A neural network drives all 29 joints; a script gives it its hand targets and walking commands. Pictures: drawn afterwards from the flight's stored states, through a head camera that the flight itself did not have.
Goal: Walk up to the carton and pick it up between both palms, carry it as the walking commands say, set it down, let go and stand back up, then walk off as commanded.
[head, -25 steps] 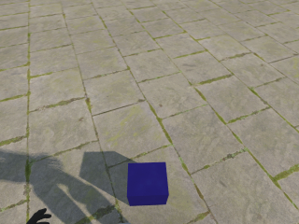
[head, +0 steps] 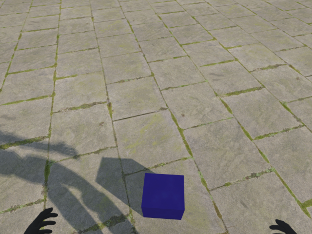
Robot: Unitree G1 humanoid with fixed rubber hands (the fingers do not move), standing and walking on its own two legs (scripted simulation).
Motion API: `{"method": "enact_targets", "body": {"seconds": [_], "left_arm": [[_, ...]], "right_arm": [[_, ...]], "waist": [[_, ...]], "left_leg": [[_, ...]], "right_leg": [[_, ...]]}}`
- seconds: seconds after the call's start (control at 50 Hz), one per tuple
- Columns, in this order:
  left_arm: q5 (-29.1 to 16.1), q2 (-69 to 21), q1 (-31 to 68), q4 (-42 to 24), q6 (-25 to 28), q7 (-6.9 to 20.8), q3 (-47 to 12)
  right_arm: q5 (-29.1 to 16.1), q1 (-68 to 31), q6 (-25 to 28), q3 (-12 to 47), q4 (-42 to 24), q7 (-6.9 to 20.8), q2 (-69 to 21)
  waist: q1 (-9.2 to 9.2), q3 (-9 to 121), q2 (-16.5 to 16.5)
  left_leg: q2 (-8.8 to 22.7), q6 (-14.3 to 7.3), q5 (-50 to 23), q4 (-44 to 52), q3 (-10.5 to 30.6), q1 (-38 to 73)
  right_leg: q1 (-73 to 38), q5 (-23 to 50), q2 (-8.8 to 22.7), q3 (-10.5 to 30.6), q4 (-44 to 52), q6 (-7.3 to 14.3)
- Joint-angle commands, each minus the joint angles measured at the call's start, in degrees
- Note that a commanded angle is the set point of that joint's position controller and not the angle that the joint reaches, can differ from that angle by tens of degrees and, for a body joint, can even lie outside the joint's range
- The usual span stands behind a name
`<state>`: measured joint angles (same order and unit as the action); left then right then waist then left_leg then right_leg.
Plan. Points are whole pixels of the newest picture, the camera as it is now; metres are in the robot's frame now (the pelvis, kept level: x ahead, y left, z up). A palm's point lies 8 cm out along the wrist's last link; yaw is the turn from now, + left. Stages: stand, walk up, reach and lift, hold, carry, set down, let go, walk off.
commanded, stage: walk up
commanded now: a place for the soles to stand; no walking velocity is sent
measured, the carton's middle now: (163, 196) +0.43 +0.00 -0.66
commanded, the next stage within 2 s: reach and lift in 0.40 s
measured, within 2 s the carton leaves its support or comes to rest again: neither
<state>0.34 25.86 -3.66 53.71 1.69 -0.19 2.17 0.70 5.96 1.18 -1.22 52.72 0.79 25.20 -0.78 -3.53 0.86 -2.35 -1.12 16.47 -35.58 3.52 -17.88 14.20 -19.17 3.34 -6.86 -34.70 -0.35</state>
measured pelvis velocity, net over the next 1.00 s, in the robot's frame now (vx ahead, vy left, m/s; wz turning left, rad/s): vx -0.01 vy -0.01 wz -0.08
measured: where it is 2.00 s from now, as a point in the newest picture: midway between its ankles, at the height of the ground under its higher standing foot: outside the picture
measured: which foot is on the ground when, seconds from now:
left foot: down 0.00-1.00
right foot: down 0.00-1.00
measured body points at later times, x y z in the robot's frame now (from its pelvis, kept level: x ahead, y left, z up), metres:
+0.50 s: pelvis -0.01 -0.01 +0.00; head +0.04 +0.00 +0.45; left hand +0.16 +0.31 -0.08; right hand +0.15 -0.32 -0.08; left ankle +0.03 +0.11 -0.73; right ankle -0.01 -0.12 -0.73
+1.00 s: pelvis -0.01 -0.01 -0.04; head +0.13 -0.01 +0.39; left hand +0.25 +0.28 -0.13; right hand +0.26 -0.28 -0.14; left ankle +0.03 +0.11 -0.73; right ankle -0.01 -0.12 -0.73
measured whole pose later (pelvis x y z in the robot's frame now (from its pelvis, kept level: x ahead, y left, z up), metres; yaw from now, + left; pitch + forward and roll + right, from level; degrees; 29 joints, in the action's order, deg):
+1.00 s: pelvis -0.01 -0.01 -0.04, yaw -4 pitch +15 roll +0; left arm -1.5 19.0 7.4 33.9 -8.6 2.8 11.0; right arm 0.7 -12.3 -9.7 -6.8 36.2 0.1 15.7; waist -3.2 -2.7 -1.0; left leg 0.2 0.7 21.8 -52.3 0.7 -45.6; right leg 44.2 -23.8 0.3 -1.6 -52.9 0.6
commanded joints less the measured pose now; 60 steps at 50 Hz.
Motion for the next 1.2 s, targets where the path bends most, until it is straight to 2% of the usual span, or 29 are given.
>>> {"method": "enact_targets", "body": {"seconds": [0.0, 0.1, 0.38, 0.4, 0.42, 0.46, 0.48, 0.5, 0.52, 0.58, 0.66, 0.7, 0.82, 0.88, 0.94, 1.02, 1.12, 1.18], "left_arm": [[-0.2, 8.9, 2.4, -1.8, 0.3, 0.1, 1.7], [0.0, 9.5, 3.2, -0.3, 0.5, 0.2, 1.9], [0.4, 9.0, 4.5, 1.2, -0.2, 0.3, 2.3], [3.1, -2.0, 9.9, -22.6, -3.3, 1.8, 8.3], [3.4, 1.4, 7.2, -21.7, -5.2, 2.7, 10.0], [5.9, 3.0, 2.4, -24.6, -9.5, 3.1, 11.2], [7.1, 3.1, 1.1, -24.0, -10.5, 3.0, 11.8], [7.6, 3.3, -1.6, -23.1, -10.9, 2.6, 12.9], [7.2, 3.3, -2.6, -23.6, -10.6, 2.8, 13.3], [5.6, 2.0, -2.3, -26.1, -9.9, 3.6, 14.2], [3.1, 1.1, 2.4, -27.7, -10.7, 4.0, 13.7], [2.0, 1.6, 3.7, -27.4, -11.2, 3.9, 13.1], [0.4, 2.3, 6.1, -25.9, -10.7, 3.1, 11.4], [-0.7, 2.1, 8.9, -24.8, -9.9, 2.9, 11.2], [-2.0, 1.5, 12.8, -24.3, -9.3, 2.8, 11.1], [-3.6, 1.2, 21.0, -23.8, -9.4, 2.9, 10.4], [-4.0, 0.6, 30.7, -22.0, -11.4, 2.5, 10.5], [-3.9, 0.1, 35.8, -20.4, -12.4, 2.1, 11.5]], "right_arm": [[0.0, -2.0, 0.9, -1.8, -1.9, -0.6, 10.6], [-0.3, -2.9, 0.7, -1.6, -0.6, -0.6, 9.8], [0.0, -3.4, -0.1, -1.8, 1.7, -0.3, 9.3], [4.6, -9.2, -1.7, -9.5, -20.9, 2.2, 1.3], [2.4, -4.8, -4.6, -9.5, -19.9, 2.8, 1.3], [5.7, 0.1, -9.4, -11.2, -19.7, 4.1, 5.0], [6.4, -1.0, -10.4, -11.9, -20.5, 4.5, 6.3], [6.5, -0.3, -10.9, -12.2, -21.4, 4.4, 7.0], [6.1, -0.9, -10.7, -12.2, -23.1, 4.2, 6.7], [4.4, -3.8, -9.7, -9.4, -26.7, 3.7, 2.4], [2.9, -10.6, -10.8, -8.1, -28.2, 3.0, 0.4], [2.6, -12.0, -11.4, -8.3, -27.1, 2.3, 0.5], [1.5, -12.8, -11.2, -7.9, -21.5, -0.4, -0.9], [0.5, -15.8, -10.5, -7.6, -20.8, -1.0, -1.4], [-0.1, -19.4, -10.0, -7.9, -20.8, -1.1, -1.4], [-0.6, -26.8, -10.4, -8.1, -20.6, -1.0, -1.6], [-1.5, -37.0, -12.2, -8.2, -19.4, -0.2, -0.7], [-2.2, -43.3, -13.0, -8.2, -18.2, 0.4, -0.5]], "waist": [[-0.24, 6.3, 2.0], [0.08, 6.3, 1.7], [0.4, 5.3, -0.5], [4.66, 0.5, -3.2], [2.07, -2.8, -3.1], [0.93, -2.7, -0.4], [0.23, -2.0, 0.9], [-1.32, -1.1, 1.2], [-1.83, -0.1, 1.1], [-3.44, 1.8, -1.2], [-5.18, 5.4, -1.3], [-4.91, 8.7, -1.3], [-2.51, 18.0, -3.5], [-2.2, 22.5, -3.3], [-1.68, 26.9, -1.9], [-1.53, 29.7, -0.5], [-2.46, 30.7, 0.3], [-3.11, 31.5, 0.0]], "left_leg": [[9.3, -4.7, -15.2, 9.6, 11.0, -0.3], [7.5, -3.0, -15.3, 10.1, 8.0, 1.1], [6.4, -2.3, -13.4, 10.7, 6.7, 1.9], [0.3, 3.5, 2.0, 8.5, -5.6, -2.3], [-1.3, 2.3, 5.2, 9.3, -8.0, -4.8], [0.2, 1.4, 9.3, 11.8, -6.8, -6.1], [1.1, 1.4, 9.6, 12.9, -6.2, -5.3], [1.0, 1.5, 8.8, 13.0, -6.1, -4.0], [0.6, 1.6, 7.5, 12.1, -5.7, -3.1], [-1.1, 2.6, -1.9, 6.0, -5.7, 2.0], [-0.1, 2.5, -6.7, -0.5, -5.5, -1.9], [0.3, 2.5, -10.6, -3.9, -5.3, -4.2], [0.0, 3.4, -21.7, -11.0, -4.3, -11.7], [0.1, 3.6, -22.6, -12.7, -4.1, -16.4], [0.4, 3.6, -21.7, -13.5, -3.5, -19.0], [0.7, 3.3, -16.4, -14.5, -3.2, -21.0], [1.0, 3.7, -6.4, -14.6, -4.1, -24.3], [1.0, 4.0, -2.5, -14.8, -4.6, -26.3]], "right_leg": [[-5.4, 3.4, 3.2, 6.1, 6.1, 2.9], [-6.7, 5.9, 4.9, 6.8, 10.1, 3.1], [-6.5, 2.9, 5.9, 6.5, 13.5, 3.5], [3.2, 3.8, -5.1, 3.4, 7.7, 1.4], [-0.5, 0.2, -5.8, 2.4, 7.8, 1.2], [-3.6, -1.4, -5.7, 1.9, 6.5, 0.6], [-4.3, -1.5, -6.0, 1.7, 5.5, 0.1], [-7.3, -1.2, -6.4, 2.1, 4.3, -0.3], [-8.1, -0.4, -6.1, 3.1, 3.8, -0.7], [-1.4, -0.4, -4.0, 6.2, 4.1, -0.6], [4.1, 1.9, -3.5, 8.5, -1.7, -1.0], [5.4, 6.0, -3.6, 8.8, -5.3, -1.1], [8.7, 24.2, -4.1, 8.9, -11.9, -1.8], [10.8, 26.9, -4.2, 9.0, -13.6, -1.6], [14.3, 24.8, -4.6, 8.8, -14.6, -1.3], [21.8, 16.6, -5.1, 8.1, -15.4, -1.0], [28.0, 5.3, -5.0, 7.3, -15.9, -0.7], [30.4, 1.3, -4.9, 7.0, -16.3, -0.7]]}}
